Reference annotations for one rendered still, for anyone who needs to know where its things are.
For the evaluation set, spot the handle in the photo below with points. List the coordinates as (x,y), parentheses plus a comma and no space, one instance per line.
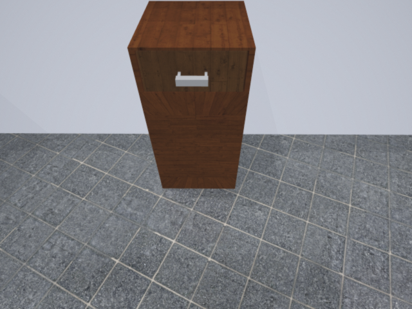
(191,80)

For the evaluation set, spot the drawer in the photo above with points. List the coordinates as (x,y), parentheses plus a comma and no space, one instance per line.
(225,69)

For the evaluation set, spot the cabinet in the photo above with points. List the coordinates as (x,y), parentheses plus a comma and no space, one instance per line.
(196,135)

